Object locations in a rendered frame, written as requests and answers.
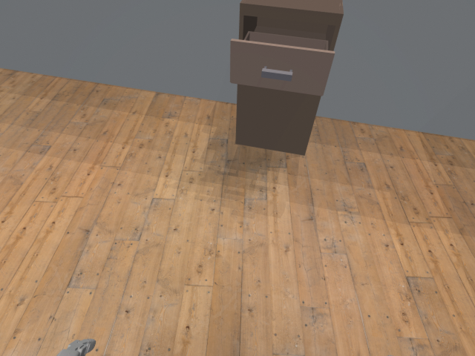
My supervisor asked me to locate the drawer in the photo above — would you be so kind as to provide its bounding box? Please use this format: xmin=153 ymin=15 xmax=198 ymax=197
xmin=230 ymin=31 xmax=335 ymax=96

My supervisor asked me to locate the left robot hand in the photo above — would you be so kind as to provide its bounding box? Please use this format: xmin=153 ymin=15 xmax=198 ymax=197
xmin=57 ymin=339 xmax=96 ymax=356

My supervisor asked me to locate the handle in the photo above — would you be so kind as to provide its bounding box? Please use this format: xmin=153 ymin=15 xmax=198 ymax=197
xmin=261 ymin=66 xmax=293 ymax=82

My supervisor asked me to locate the cabinet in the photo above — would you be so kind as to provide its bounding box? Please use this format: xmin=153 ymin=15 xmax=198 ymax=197
xmin=235 ymin=0 xmax=344 ymax=156

